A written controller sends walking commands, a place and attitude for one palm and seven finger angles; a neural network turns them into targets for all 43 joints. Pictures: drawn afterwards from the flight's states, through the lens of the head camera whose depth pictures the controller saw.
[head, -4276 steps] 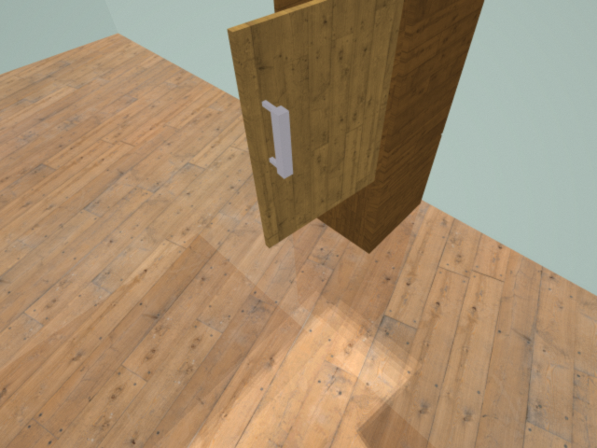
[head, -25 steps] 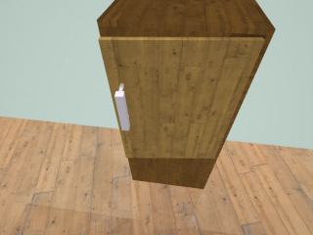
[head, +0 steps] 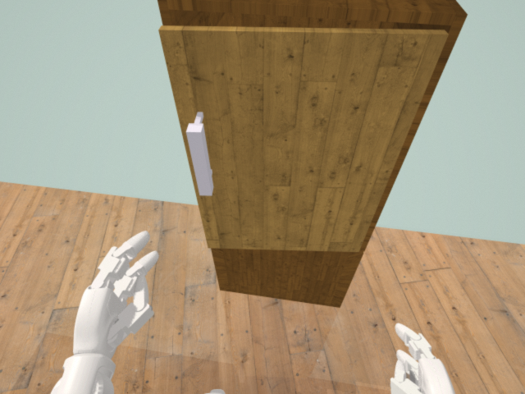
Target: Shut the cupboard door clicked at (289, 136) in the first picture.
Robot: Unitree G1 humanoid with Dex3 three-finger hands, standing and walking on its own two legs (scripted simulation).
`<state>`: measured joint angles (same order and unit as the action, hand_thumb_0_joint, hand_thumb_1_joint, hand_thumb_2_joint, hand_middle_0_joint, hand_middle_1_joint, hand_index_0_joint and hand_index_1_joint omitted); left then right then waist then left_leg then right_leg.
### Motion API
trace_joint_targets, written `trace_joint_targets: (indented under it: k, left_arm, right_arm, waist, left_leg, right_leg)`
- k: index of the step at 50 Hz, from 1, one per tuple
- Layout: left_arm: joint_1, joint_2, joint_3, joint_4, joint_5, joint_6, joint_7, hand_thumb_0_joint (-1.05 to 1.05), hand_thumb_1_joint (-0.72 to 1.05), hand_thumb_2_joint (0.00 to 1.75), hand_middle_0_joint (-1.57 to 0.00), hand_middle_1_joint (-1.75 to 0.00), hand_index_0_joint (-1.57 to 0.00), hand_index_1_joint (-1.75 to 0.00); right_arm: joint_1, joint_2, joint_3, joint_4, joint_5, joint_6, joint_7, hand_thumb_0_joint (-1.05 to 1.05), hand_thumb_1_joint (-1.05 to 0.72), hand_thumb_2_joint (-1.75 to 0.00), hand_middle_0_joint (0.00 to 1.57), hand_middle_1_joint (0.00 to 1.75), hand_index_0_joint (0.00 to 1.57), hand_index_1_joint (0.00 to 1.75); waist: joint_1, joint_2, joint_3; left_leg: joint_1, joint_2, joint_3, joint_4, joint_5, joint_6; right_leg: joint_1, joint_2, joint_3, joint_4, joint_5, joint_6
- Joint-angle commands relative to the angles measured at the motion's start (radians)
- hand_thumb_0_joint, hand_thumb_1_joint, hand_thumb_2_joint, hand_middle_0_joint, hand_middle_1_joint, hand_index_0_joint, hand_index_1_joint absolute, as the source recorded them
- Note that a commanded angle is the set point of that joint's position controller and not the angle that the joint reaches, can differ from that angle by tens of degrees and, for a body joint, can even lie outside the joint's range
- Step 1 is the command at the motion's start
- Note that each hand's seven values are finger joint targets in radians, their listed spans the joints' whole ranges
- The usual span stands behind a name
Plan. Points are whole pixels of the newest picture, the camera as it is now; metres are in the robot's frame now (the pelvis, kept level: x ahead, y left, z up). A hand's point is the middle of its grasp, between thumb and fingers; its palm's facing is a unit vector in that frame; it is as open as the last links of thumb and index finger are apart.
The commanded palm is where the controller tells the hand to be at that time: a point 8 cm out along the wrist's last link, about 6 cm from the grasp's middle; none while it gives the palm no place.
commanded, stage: raise the hand and make a fist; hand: left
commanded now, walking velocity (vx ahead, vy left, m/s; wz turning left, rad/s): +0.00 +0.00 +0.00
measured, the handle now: (203, 155) +0.53 +0.13 +0.08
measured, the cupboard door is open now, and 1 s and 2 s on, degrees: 7 7 7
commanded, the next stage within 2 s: bring the fist close to the handle in 1.64 s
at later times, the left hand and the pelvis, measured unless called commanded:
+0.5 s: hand (142, 333) +0.21 +0.18 +0.01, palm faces -0.05 -1.00 +0.03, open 4.4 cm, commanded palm +0.18 +0.24 +0.03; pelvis +0.00 +0.00 -0.03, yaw -1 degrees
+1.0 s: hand (92, 319) +0.21 +0.23 +0.07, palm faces +0.06 -1.00 -0.03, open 3.1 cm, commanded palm +0.19 +0.27 +0.07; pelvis +0.00 +0.03 -0.01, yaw +1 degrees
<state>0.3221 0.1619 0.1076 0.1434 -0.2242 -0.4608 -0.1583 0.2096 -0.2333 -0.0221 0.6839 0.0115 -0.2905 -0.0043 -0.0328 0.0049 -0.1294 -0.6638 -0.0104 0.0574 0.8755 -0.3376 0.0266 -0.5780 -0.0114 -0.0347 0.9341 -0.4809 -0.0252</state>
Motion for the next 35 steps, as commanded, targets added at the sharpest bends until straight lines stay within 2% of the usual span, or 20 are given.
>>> trace_joint_targets:
  k: [1, 2, 3, 4, 6, 7, 9, 10, 11, 13, 15, 17, 19, 20, 22, 24, 25, 29, 32, 35]
  left_arm:
    - [0.274, 0.177, 0.174, 0.073, -0.061, -0.098, -0.211, 0.0, 0.9, 0.9, -0.46, -0.58, -0.46, -0.58]
    - [0.216, 0.207, 0.196, -0.031, -0.078, -0.086, -0.216, 0.0, 0.9, 0.9, -0.47, -0.6, -0.47, -0.6]
    - [0.166, 0.226, 0.209, -0.121, -0.095, -0.076, -0.21, 0.0, 0.9, 0.9, -0.49, -0.62, -0.49, -0.62]
    - [0.09, 0.278, 0.242, -0.233, -0.105, -0.084, -0.187, 0.0, 0.9, 0.9, -0.51, -0.64, -0.51, -0.64]
    - [-0.024, 0.271, 0.218, -0.442, -0.109, -0.135, -0.144, 0.0, 0.9, 0.9, -0.55, -0.68, -0.55, -0.68]
    - [-0.087, 0.253, 0.182, -0.552, -0.108, -0.175, -0.124, 0.0, 0.9, 0.9, -0.57, -0.7, -0.57, -0.7]
    - [-0.152, 0.223, 0.108, -0.642, -0.101, -0.231, -0.11, 0.0, 0.9, 0.9, -0.6, -0.74, -0.6, -0.74]
    - [-0.116, 0.192, 0.074, -0.592, -0.099, -0.237, -0.116, 0.0, 0.9, 0.9, -0.62, -0.76, -0.62, -0.76]
    - [-0.1, 0.155, 0.022, -0.554, -0.1, -0.238, -0.136, 0.0, 0.9, 0.9, -0.64, -0.78, -0.64, -0.78]
    - [-0.082, 0.151, -0.012, -0.45, -0.098, -0.184, -0.179, 0.0, 0.9, 0.9, -0.68, -0.82, -0.68, -0.82]
    - [-0.005, 0.165, 0.01, -0.288, -0.093, -0.065, -0.223, 0.0, 0.9, 0.9, -0.71, -0.86, -0.71, -0.86]
    - [0.083, 0.205, 0.059, -0.23, -0.088, 0.084, -0.247, 0.0, 0.9, 0.9, -0.75, -0.9, -0.75, -0.9]
    - [0.143, 0.271, 0.173, -0.239, -0.106, 0.204, -0.227, 0.0, 0.9, 0.9, -0.79, -0.94, -0.79, -0.94]
    - [0.152, 0.261, 0.198, -0.316, -0.121, 0.227, -0.204, 0.0, 0.9, 0.9, -0.81, -0.96, -0.81, -0.96]
    - [0.158, 0.254, 0.264, -0.422, -0.137, 0.217, -0.125, 0.0, 0.9, 0.9, -0.84, -1.0, -0.84, -1.0]
    - [0.145, 0.251, 0.278, -0.498, -0.129, 0.146, -0.048, 0.0, 0.9, 0.9, -0.88, -1.04, -0.88, -1.04]
    - [0.153, 0.217, 0.244, -0.512, -0.118, 0.105, -0.028, 0.0, 0.9, 0.9, -0.9, -1.06, -0.9, -1.06]
    - [0.101, 0.119, 0.057, -0.461, -0.069, -0.029, -0.051, 0.0, 0.9, 0.9, -0.97, -1.14, -0.97, -1.14]
    - [0.11, 0.12, 0.004, -0.406, -0.067, -0.015, -0.12, 0.0, 0.9, 0.9, -1.02, -1.2, -1.02, -1.2]
    - [0.105, 0.199, 0.06, -0.472, -0.073, 0.036, -0.142, 0.0, 0.9, 0.9, -1.08, -1.26, -1.08, -1.26]
  right_arm:
    - [-0.103, -0.141, -0.073, -0.259, 0.017, -0.012, 0.003, 0.0, -0.9, -0.9, 0.2, 0.3, 0.2, 0.3]
    - [-0.113, -0.139, -0.069, -0.292, 0.019, -0.007, -0.001, 0.0, -0.9, -0.9, 0.2, 0.3, 0.2, 0.3]
    - [-0.117, -0.132, -0.065, -0.315, 0.02, -0.006, -0.007, 0.0, -0.9, -0.9, 0.2, 0.3, 0.2, 0.3]
    - [-0.105, -0.13, -0.063, -0.32, 0.017, -0.008, -0.014, 0.0, -0.9, -0.9, 0.2, 0.3, 0.2, 0.3]
    - [-0.08, -0.114, -0.052, -0.328, 0.014, -0.02, -0.021, 0.0, -0.9, -0.9, 0.2, 0.3, 0.2, 0.3]
    - [-0.07, -0.108, -0.045, -0.318, 0.007, -0.031, -0.026, 0.0, -0.9, -0.9, 0.2, 0.3, 0.2, 0.3]
    - [-0.052, -0.119, -0.036, -0.28, 0.0, -0.051, -0.044, 0.0, -0.9, -0.9, 0.2, 0.3, 0.2, 0.3]
    - [-0.043, -0.122, -0.036, -0.256, 0.001, -0.058, -0.053, 0.0, -0.9, -0.9, 0.2, 0.3, 0.2, 0.3]
    - [-0.04, -0.128, -0.032, -0.248, 0.005, -0.066, -0.06, 0.0, -0.9, -0.9, 0.2, 0.3, 0.2, 0.3]
    - [-0.019, -0.141, -0.027, -0.238, 0.012, -0.067, -0.073, 0.0, -0.9, -0.9, 0.2, 0.3, 0.2, 0.3]
    - [-0.014, -0.144, -0.03, -0.239, 0.029, -0.051, -0.081, 0.0, -0.9, -0.9, 0.2, 0.3, 0.2, 0.3]
    - [-0.022, -0.145, -0.035, -0.286, 0.043, -0.022, -0.084, 0.0, -0.9, -0.9, 0.2, 0.3, 0.2, 0.3]
    - [-0.052, -0.131, -0.037, -0.328, 0.05, 0.011, -0.086, 0.0, -0.9, -0.9, 0.2, 0.3, 0.2, 0.3]
    - [-0.047, -0.115, -0.032, -0.35, 0.046, 0.023, -0.084, 0.0, -0.9, -0.9, 0.2, 0.3, 0.2, 0.3]
    - [-0.053, -0.086, -0.032, -0.356, 0.035, 0.039, -0.082, 0.0, -0.9, -0.9, 0.2, 0.3, 0.2, 0.3]
    - [-0.047, -0.074, -0.027, -0.341, 0.021, 0.036, -0.076, 0.0, -0.9, -0.9, 0.2, 0.3, 0.2, 0.3]
    - [-0.031, -0.07, -0.026, -0.335, 0.014, 0.033, -0.07, 0.0, -0.9, -0.9, 0.2, 0.3, 0.2, 0.3]
    - [-0.003, -0.107, -0.024, -0.296, -0.002, 0.017, -0.049, 0.0, -0.9, -0.9, 0.2, 0.3, 0.2, 0.3]
    - [0.015, -0.136, -0.026, -0.303, 0.009, 0.003, -0.049, 0.0, -0.9, -0.9, 0.2, 0.3, 0.2, 0.3]
    - [0.014, -0.15, -0.031, -0.33, 0.022, -0.004, -0.058, 0.0, -0.9, -0.9, 0.2, 0.3, 0.2, 0.3]
  waist:
    - [0.123, -0.156, -0.054]
    - [0.134, -0.021, -0.115]
    - [0.132, 0.068, -0.145]
    - [0.121, 0.118, -0.178]
    - [0.078, 0.17, -0.245]
    - [0.054, 0.202, -0.261]
    - [0.0, 0.153, -0.235]
    - [-0.017, 0.123, -0.194]
    - [-0.039, 0.098, -0.149]
    - [-0.059, 0.043, -0.098]
    - [-0.039, -0.038, -0.075]
    - [0.013, -0.097, -0.108]
    - [0.088, -0.075, -0.171]
    - [0.102, -0.07, -0.231]
    - [0.124, -0.064, -0.27]
    - [0.128, -0.004, -0.26]
    - [0.117, 0.002, -0.24]
    - [0.02, 0.038, -0.116]
    - [0.001, 0.036, -0.115]
    - [0.031, 0.064, -0.207]
  left_leg:
    - [-0.148, -0.036, -0.032, 0.079, -0.012, -0.038]
    - [-0.122, -0.037, -0.021, 0.09, -0.022, -0.03]
    - [-0.102, -0.03, -0.022, 0.096, -0.036, -0.024]
    - [-0.103, -0.019, -0.032, 0.118, -0.049, -0.019]
    - [-0.063, 0.002, -0.059, 0.159, -0.049, -0.004]
    - [-0.034, 0.009, -0.073, 0.171, -0.034, 0.003]
    - [-0.034, 0.023, -0.098, 0.201, -0.035, 0.012]
    - [-0.054, 0.028, -0.104, 0.215, -0.046, 0.013]
    - [-0.075, 0.03, -0.109, 0.226, -0.056, 0.016]
    - [-0.122, 0.032, -0.118, 0.232, -0.08, 0.017]
    - [-0.177, 0.027, -0.113, 0.225, -0.091, 0.016]
    - [-0.184, 0.02, -0.1, 0.183, -0.083, 0.017]
    - [-0.148, 0.003, -0.089, 0.14, -0.032, 0.014]
    - [-0.106, 0.002, -0.086, 0.12, 0.015, 0.011]
    - [-0.043, 0.009, -0.089, 0.096, 0.101, 0.003]
    - [0.009, 0.016, -0.099, 0.064, 0.179, -0.003]
    - [0.03, 0.017, -0.1, 0.054, 0.209, -0.004]
    - [0.029, 0.031, -0.121, 0.078, 0.15, 0.002]
    - [0.014, 0.035, -0.143, 0.053, 0.022, -0.001]
    - [0.063, 0.032, -0.152, 0.011, -0.008, 0.001]
  right_leg:
    - [-0.076, -0.029, 0.122, -0.086, 0.075, 0.008]
    - [-0.078, -0.027, 0.132, -0.083, 0.012, 0.003]
    - [-0.098, -0.021, 0.136, -0.085, -0.047, -0.003]
    - [-0.116, -0.019, 0.16, -0.087, -0.091, 0.0]
    - [-0.158, -0.015, 0.191, -0.092, -0.111, 0.008]
    - [-0.184, -0.004, 0.173, -0.076, -0.083, 0.001]
    - [-0.259, 0.023, 0.143, -0.038, -0.061, -0.005]
    - [-0.291, 0.026, 0.136, -0.037, -0.06, -0.004]
    - [-0.31, 0.028, 0.134, -0.04, -0.057, 0.002]
    - [-0.31, 0.029, 0.129, -0.058, -0.07, 0.016]
    - [-0.279, 0.017, 0.148, -0.099, -0.114, 0.031]
    - [-0.196, 0.0, 0.163, -0.142, -0.141, 0.039]
    - [-0.073, -0.014, 0.173, -0.156, -0.078, 0.048]
    - [-0.015, -0.02, 0.157, -0.141, 0.005, 0.052]
    - [0.03, -0.012, 0.118, -0.103, 0.207, 0.06]
    - [0.022, 0.02, 0.04, -0.041, 0.347, 0.03]
    - [-0.008, 0.03, 0.009, -0.02, 0.379, 0.019]
    - [-0.2, 0.049, -0.027, 0.012, 0.24, 0.008]
    - [-0.227, 0.047, -0.023, -0.021, 0.101, 0.004]
    - [-0.17, 0.046, -0.014, -0.044, 0.079, -0.001]
